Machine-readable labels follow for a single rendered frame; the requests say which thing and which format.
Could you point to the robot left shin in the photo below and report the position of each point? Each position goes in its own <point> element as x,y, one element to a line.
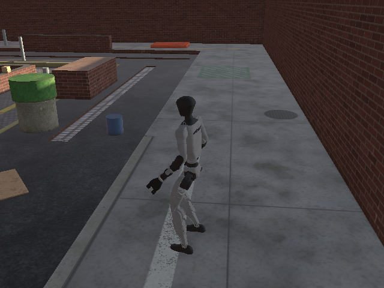
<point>180,227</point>

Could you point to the robot left hand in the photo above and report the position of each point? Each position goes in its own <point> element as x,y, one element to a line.
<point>155,184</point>

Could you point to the robot right upper arm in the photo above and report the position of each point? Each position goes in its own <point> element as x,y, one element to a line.
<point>203,131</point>

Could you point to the robot left upper arm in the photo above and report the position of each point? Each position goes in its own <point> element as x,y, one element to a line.
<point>181,135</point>

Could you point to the left robot thigh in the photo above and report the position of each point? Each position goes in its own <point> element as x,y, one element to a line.
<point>177,193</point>

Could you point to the robot left forearm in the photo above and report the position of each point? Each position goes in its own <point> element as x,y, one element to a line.
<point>172,168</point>

